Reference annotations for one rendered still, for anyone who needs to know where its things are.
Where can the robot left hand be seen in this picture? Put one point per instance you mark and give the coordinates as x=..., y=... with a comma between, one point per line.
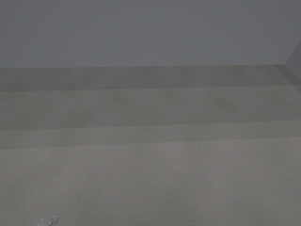
x=48, y=221

